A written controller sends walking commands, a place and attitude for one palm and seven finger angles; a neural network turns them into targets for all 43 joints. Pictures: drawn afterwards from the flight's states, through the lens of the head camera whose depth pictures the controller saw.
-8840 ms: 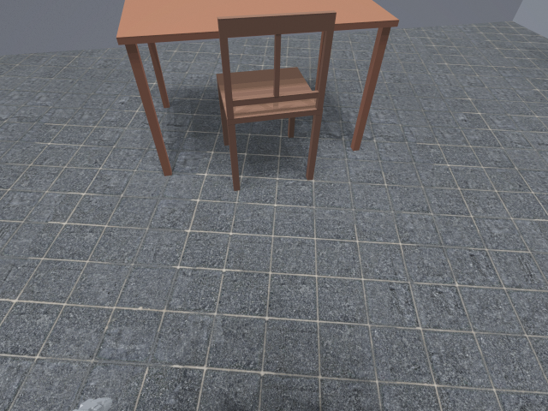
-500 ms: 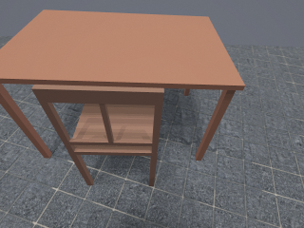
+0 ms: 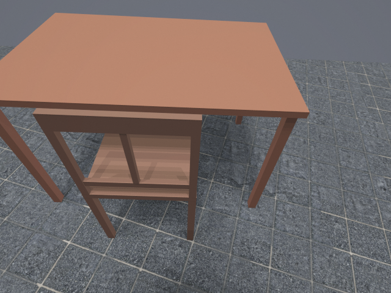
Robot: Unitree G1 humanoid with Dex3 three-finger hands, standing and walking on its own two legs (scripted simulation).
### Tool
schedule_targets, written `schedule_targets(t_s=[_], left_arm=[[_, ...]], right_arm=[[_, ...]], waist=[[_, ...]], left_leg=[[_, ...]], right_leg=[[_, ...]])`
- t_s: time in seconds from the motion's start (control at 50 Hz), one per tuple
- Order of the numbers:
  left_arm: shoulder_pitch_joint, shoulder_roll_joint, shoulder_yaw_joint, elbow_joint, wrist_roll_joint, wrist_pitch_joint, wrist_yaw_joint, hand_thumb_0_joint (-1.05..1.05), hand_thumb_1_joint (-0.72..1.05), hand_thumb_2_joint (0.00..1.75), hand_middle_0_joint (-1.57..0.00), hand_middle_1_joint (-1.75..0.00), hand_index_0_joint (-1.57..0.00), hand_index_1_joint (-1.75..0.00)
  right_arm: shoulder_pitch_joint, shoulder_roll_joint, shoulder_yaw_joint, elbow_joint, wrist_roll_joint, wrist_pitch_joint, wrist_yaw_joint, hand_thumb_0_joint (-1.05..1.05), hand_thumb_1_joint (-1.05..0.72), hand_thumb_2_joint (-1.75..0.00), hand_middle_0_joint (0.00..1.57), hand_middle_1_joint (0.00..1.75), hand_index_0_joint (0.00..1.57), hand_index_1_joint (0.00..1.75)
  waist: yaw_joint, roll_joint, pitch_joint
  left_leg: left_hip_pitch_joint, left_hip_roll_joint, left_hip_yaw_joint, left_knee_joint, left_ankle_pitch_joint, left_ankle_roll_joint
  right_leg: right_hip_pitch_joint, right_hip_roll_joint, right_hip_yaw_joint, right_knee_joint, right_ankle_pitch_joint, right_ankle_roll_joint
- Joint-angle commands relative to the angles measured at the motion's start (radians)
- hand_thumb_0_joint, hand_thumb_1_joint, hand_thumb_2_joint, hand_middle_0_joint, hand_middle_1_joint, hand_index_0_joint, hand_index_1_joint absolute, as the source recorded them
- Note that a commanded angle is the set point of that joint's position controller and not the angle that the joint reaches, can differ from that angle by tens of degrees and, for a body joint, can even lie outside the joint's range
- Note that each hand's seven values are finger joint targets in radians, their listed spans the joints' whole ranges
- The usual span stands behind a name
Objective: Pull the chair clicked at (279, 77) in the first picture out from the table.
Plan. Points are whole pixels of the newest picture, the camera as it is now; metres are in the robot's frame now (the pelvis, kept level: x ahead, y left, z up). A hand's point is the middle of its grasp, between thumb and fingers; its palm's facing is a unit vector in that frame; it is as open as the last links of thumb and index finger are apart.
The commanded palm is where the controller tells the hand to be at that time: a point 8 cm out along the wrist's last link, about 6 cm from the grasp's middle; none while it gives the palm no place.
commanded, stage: look again from close up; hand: left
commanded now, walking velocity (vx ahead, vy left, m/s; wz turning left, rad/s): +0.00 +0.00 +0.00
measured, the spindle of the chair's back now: (130, 159) +0.52 +0.24 -0.12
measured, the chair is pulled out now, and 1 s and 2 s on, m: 0.00 0.00 0.00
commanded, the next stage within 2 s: none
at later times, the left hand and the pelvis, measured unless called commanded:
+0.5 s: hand out of the picture -0.02 +0.15 -0.18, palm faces +0.05 -0.99 -0.13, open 7.4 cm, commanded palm none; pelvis +0.00 +0.00 +0.00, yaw +0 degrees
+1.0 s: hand out of the picture -0.02 +0.15 -0.18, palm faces +0.06 -0.99 -0.13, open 7.4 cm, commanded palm none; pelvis +0.01 +0.00 +0.00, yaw +0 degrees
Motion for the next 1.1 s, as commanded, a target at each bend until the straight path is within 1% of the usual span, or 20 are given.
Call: schedule_targets(t_s=[0.0,0.06,0.1,0.18,0.24,0.32,0.38,0.46,0.52,0.58,0.6,0.7,0.8,0.84,0.86,0.88,0.94,1.0,1.02,1.08], left_arm=[[0.080,0.079,0.014,-0.025,0.001,-0.010,0.008,0.00,0.90,0.90,-0.20,-0.30,-0.20,-0.30],[0.082,0.080,0.015,-0.027,0.001,-0.011,0.008,0.00,0.90,0.90,-0.20,-0.30,-0.20,-0.30],[0.084,0.080,0.014,-0.025,0.001,-0.013,0.008,0.00,0.90,0.90,-0.20,-0.30,-0.20,-0.30],[0.083,0.075,0.016,-0.027,0.001,-0.011,0.008,0.00,0.90,0.90,-0.20,-0.30,-0.20,-0.30],[0.088,0.077,0.017,-0.029,0.001,-0.010,0.008,0.00,0.90,0.90,-0.20,-0.30,-0.20,-0.30],[0.093,0.074,0.017,-0.026,0.000,-0.012,0.008,0.00,0.90,0.90,-0.20,-0.30,-0.20,-0.30],[0.092,0.068,0.018,-0.026,0.001,-0.010,0.008,0.00,0.90,0.90,-0.20,-0.30,-0.20,-0.30],[0.097,0.065,0.018,-0.025,0.002,-0.009,0.008,0.00,0.90,0.90,-0.20,-0.30,-0.20,-0.30],[0.102,0.062,0.019,-0.022,0.001,-0.011,0.007,0.00,0.90,0.90,-0.20,-0.30,-0.20,-0.30],[0.101,0.064,0.019,-0.023,0.002,-0.011,0.007,0.00,0.90,0.90,-0.20,-0.30,-0.20,-0.30],[0.102,0.062,0.020,-0.022,0.002,-0.012,0.008,0.00,0.90,0.90,-0.20,-0.30,-0.20,-0.30],[0.106,0.059,0.019,-0.019,0.002,-0.011,0.008,0.00,0.90,0.90,-0.20,-0.30,-0.20,-0.30],[0.110,0.056,0.020,-0.015,0.002,-0.012,0.008,0.00,0.90,0.90,-0.20,-0.30,-0.20,-0.30],[0.107,0.056,0.020,-0.014,0.003,-0.010,0.008,0.00,0.90,0.90,-0.20,-0.30,-0.20,-0.30],[0.108,0.054,0.019,-0.014,0.004,-0.011,0.008,0.00,0.90,0.90,-0.20,-0.30,-0.20,-0.30],[0.107,0.058,0.019,-0.014,0.003,-0.011,0.008,0.00,0.90,0.90,-0.20,-0.30,-0.20,-0.30],[0.110,0.056,0.020,-0.013,0.003,-0.011,0.007,0.00,0.90,0.90,-0.20,-0.30,-0.20,-0.30],[0.109,0.054,0.020,-0.011,0.002,-0.011,0.007,0.00,0.90,0.90,-0.20,-0.30,-0.20,-0.30],[0.108,0.054,0.021,-0.011,0.002,-0.012,0.008,0.00,0.90,0.90,-0.20,-0.30,-0.20,-0.30],[0.105,0.056,0.020,-0.011,0.003,-0.012,0.007,0.00,0.90,0.90,-0.20,-0.30,-0.20,-0.30]], right_arm=[[0.065,-0.079,-0.014,-0.023,0.000,-0.007,-0.004,0.00,-0.90,-0.90,0.20,0.30,0.20,0.30],[0.072,-0.077,-0.013,-0.022,0.001,-0.009,-0.005,0.00,-0.90,-0.90,0.20,0.30,0.20,0.30],[0.072,-0.076,-0.013,-0.018,0.001,-0.008,-0.004,0.00,-0.90,-0.90,0.20,0.30,0.20,0.30],[0.079,-0.071,-0.014,-0.017,0.000,-0.006,-0.005,0.00,-0.90,-0.90,0.20,0.30,0.20,0.30],[0.084,-0.067,-0.014,-0.015,0.001,-0.006,-0.005,0.00,-0.90,-0.90,0.20,0.30,0.20,0.30],[0.091,-0.065,-0.013,-0.013,0.000,-0.008,-0.005,0.00,-0.90,-0.90,0.20,0.30,0.20,0.30],[0.092,-0.064,-0.014,-0.014,0.000,-0.006,-0.005,0.00,-0.90,-0.90,0.20,0.30,0.20,0.30],[0.096,-0.063,-0.015,-0.015,0.000,-0.006,-0.006,0.00,-0.90,-0.90,0.20,0.30,0.20,0.30],[0.101,-0.061,-0.013,-0.016,-0.001,-0.010,-0.007,0.00,-0.90,-0.90,0.20,0.30,0.20,0.30],[0.104,-0.060,-0.013,-0.016,0.000,-0.011,-0.007,0.00,-0.90,-0.90,0.20,0.30,0.20,0.30],[0.108,-0.059,-0.014,-0.016,-0.001,-0.012,-0.007,0.00,-0.90,-0.90,0.20,0.30,0.20,0.30],[0.107,-0.058,-0.013,-0.014,-0.001,-0.013,-0.008,0.00,-0.90,-0.90,0.20,0.30,0.20,0.30],[0.111,-0.056,-0.013,-0.013,-0.001,-0.015,-0.010,0.00,-0.90,-0.90,0.20,0.30,0.20,0.30],[0.108,-0.054,-0.014,-0.012,0.000,-0.012,-0.010,0.00,-0.90,-0.90,0.20,0.30,0.20,0.30],[0.111,-0.053,-0.013,-0.013,-0.001,-0.013,-0.010,0.00,-0.90,-0.90,0.20,0.30,0.20,0.30],[0.111,-0.054,-0.012,-0.011,0.000,-0.013,-0.009,0.00,-0.90,-0.90,0.20,0.30,0.20,0.30],[0.110,-0.055,-0.014,-0.013,0.000,-0.012,-0.010,0.00,-0.90,-0.90,0.20,0.30,0.20,0.30],[0.112,-0.057,-0.013,-0.012,-0.003,-0.014,-0.011,0.00,-0.90,-0.90,0.20,0.30,0.20,0.30],[0.113,-0.054,-0.013,-0.011,-0.002,-0.015,-0.011,0.00,-0.90,-0.90,0.20,0.30,0.20,0.30],[0.110,-0.053,-0.013,-0.011,-0.001,-0.015,-0.011,0.00,-0.90,-0.90,0.20,0.30,0.20,0.30]], waist=[[0.001,0.008,0.056],[0.002,0.007,0.052],[0.001,-0.009,0.049],[0.000,0.008,0.062],[0.002,0.006,0.072],[0.003,0.016,0.053],[0.002,0.013,0.077],[0.002,0.013,0.081],[0.004,0.021,0.060],[0.003,0.012,0.065],[0.002,0.006,0.050],[0.004,0.021,0.061],[0.003,0.017,0.050],[0.003,0.020,0.076],[0.003,0.027,0.072],[0.004,0.013,0.074],[0.005,0.009,0.080],[0.003,0.024,0.059],[0.002,0.014,0.052],[0.004,0.016,0.063]], left_leg=[[-0.071,0.084,-0.086,-0.114,0.099,0.001],[-0.073,0.086,-0.086,-0.116,0.110,0.001],[-0.069,0.083,-0.087,-0.112,0.104,0.000],[-0.079,0.084,-0.087,-0.118,0.089,-0.002],[-0.085,0.086,-0.090,-0.125,0.074,-0.001],[-0.078,0.085,-0.091,-0.122,0.092,-0.001],[-0.092,0.087,-0.093,-0.131,0.061,-0.003],[-0.097,0.087,-0.095,-0.136,0.051,-0.001],[-0.083,0.090,-0.092,-0.130,0.085,0.001],[-0.091,0.089,-0.095,-0.132,0.083,0.001],[-0.084,0.089,-0.095,-0.129,0.095,0.001],[-0.084,0.090,-0.096,-0.130,0.100,0.003],[-0.072,0.091,-0.096,-0.124,0.141,0.004],[-0.083,0.092,-0.097,-0.134,0.110,0.003],[-0.085,0.091,-0.098,-0.134,0.121,0.004],[-0.087,0.089,-0.099,-0.133,0.109,0.003],[-0.084,0.090,-0.097,-0.134,0.106,0.004],[-0.070,0.090,-0.095,-0.128,0.134,0.004],[-0.067,0.091,-0.097,-0.128,0.143,0.005],[-0.074,0.090,-0.096,-0.128,0.138,0.004]], right_leg=[[-0.007,-0.052,0.057,-0.068,0.118,-0.055],[0.008,-0.053,0.052,-0.069,0.130,-0.054],[0.005,-0.054,0.052,-0.073,0.124,-0.055],[-0.003,-0.051,0.053,-0.080,0.100,-0.057],[-0.005,-0.047,0.049,-0.083,0.084,-0.056],[0.006,-0.049,0.048,-0.077,0.102,-0.057],[-0.013,-0.045,0.048,-0.080,0.075,-0.057],[-0.015,-0.043,0.046,-0.079,0.071,-0.056],[-0.003,-0.046,0.045,-0.070,0.100,-0.056],[0.000,-0.045,0.044,-0.069,0.099,-0.056],[0.007,-0.045,0.042,-0.067,0.106,-0.055],[0.000,-0.046,0.039,-0.065,0.105,-0.055],[0.008,-0.048,0.036,-0.059,0.135,-0.055],[-0.005,-0.043,0.036,-0.065,0.106,-0.054],[0.000,-0.047,0.036,-0.064,0.117,-0.055],[-0.001,-0.046,0.035,-0.064,0.108,-0.053],[-0.005,-0.045,0.035,-0.068,0.105,-0.054],[0.002,-0.046,0.037,-0.060,0.124,-0.054],[0.006,-0.047,0.036,-0.059,0.130,-0.054],[0.004,-0.046,0.036,-0.060,0.127,-0.054]])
